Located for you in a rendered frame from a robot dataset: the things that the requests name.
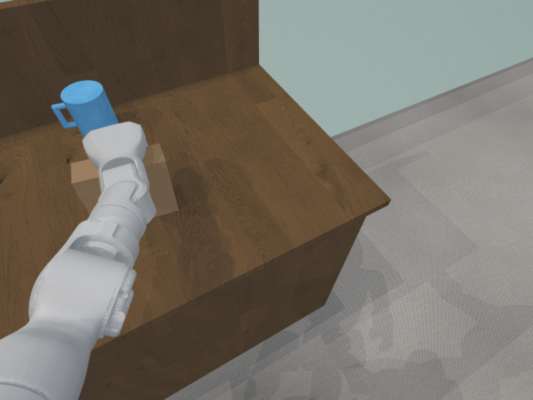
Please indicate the left robot hand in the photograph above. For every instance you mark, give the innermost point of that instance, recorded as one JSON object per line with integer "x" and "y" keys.
{"x": 125, "y": 137}

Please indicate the table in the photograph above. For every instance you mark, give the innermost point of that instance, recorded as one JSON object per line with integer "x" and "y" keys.
{"x": 269, "y": 205}

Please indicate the left robot upper arm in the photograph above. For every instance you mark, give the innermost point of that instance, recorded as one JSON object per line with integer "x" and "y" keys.
{"x": 83, "y": 298}

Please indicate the robot left forearm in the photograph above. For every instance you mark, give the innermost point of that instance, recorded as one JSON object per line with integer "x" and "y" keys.
{"x": 117, "y": 222}

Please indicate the sponge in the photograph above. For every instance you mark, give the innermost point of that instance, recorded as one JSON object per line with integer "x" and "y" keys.
{"x": 85, "y": 181}

